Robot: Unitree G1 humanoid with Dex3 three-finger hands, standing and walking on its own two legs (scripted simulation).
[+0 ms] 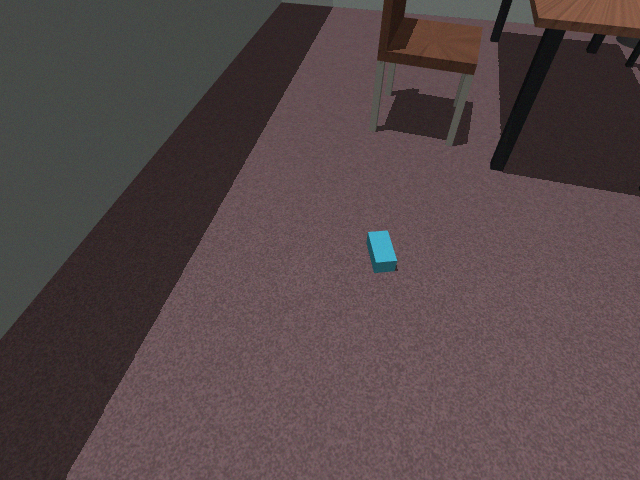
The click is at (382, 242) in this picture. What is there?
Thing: lying carton
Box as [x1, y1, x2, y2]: [366, 230, 396, 272]
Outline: 387,230 368,232 366,242 374,272 394,270 396,258
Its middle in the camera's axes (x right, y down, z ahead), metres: +0.24 +0.03 +1.59
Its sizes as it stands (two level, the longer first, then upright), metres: 0.163 0.084 0.067
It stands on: the floor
